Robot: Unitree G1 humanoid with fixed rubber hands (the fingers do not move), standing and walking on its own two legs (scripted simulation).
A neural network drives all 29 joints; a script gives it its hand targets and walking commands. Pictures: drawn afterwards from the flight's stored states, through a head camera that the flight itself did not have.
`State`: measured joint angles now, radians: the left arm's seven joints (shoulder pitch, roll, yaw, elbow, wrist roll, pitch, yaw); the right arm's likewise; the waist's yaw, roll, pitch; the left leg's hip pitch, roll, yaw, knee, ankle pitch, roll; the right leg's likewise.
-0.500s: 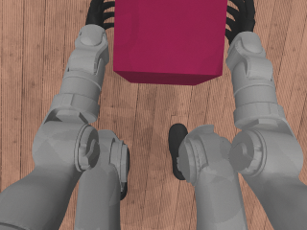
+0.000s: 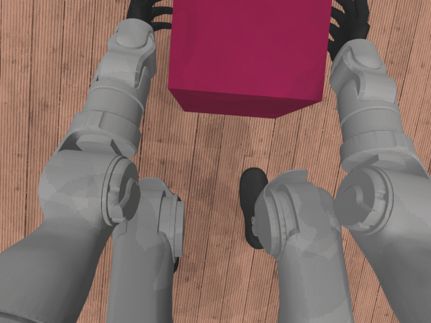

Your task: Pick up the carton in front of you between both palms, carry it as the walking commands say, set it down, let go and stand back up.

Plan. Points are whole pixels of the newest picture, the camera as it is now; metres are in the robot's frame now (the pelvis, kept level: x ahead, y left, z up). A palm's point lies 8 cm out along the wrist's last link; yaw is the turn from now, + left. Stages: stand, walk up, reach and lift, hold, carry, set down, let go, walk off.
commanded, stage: set down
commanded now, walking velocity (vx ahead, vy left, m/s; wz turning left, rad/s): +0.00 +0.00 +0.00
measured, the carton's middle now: (240, 51) +0.52 -0.07 -0.23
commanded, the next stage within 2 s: let go in 1.80 s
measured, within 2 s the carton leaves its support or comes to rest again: rests again in 0.52 s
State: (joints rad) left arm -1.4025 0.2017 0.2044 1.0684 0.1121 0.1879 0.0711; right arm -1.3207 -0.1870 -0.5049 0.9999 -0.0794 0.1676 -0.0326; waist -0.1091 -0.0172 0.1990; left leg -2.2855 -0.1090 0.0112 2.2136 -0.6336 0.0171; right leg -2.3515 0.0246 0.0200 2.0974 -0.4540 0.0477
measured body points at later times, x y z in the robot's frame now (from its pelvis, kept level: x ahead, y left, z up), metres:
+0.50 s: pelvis +0.00 -0.01 +0.00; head +0.36 +0.01 +0.26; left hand +0.56 +0.08 -0.18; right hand +0.52 -0.23 -0.16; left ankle +0.09 +0.10 -0.34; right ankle +0.14 -0.13 -0.34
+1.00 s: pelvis +0.00 -0.01 +0.02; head +0.35 -0.01 +0.31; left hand +0.58 +0.12 -0.12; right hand +0.51 -0.25 -0.12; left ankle +0.09 +0.10 -0.34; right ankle +0.14 -0.13 -0.34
